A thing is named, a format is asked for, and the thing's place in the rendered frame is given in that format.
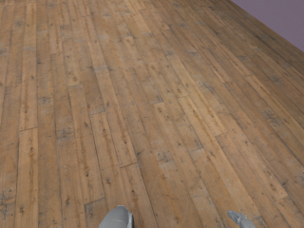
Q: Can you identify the left robot shin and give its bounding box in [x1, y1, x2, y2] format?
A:
[117, 205, 127, 210]

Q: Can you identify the right robot hand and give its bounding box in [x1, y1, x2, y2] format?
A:
[227, 210, 256, 228]

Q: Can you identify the left robot thigh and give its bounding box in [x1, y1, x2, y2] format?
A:
[99, 207, 133, 228]

